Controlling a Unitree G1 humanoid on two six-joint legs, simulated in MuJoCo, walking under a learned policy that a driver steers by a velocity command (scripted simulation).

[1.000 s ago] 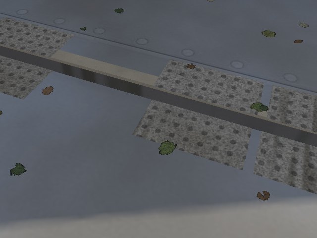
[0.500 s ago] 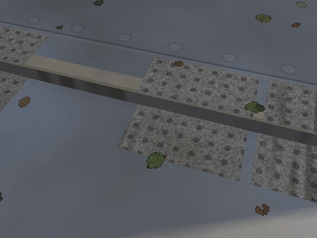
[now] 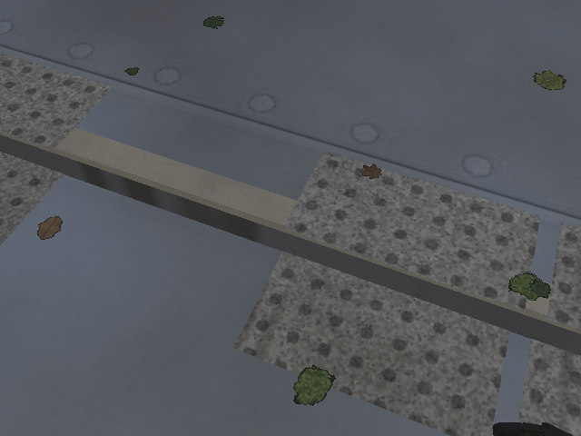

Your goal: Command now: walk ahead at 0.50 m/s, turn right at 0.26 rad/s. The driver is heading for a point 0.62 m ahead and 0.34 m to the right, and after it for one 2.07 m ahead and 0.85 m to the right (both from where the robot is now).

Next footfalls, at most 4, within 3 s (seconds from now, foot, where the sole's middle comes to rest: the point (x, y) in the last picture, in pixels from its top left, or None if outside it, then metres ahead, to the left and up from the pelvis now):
0.46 right None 0.36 -0.14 -0.76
0.96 left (356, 328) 0.70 -0.10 -0.76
1.52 right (549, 283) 0.79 -0.55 -0.66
2.14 left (560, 191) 1.09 -0.65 -0.66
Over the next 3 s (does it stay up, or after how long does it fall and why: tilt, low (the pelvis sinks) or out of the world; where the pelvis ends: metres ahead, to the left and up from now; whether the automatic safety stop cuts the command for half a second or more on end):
stays up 1.16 -0.79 0.11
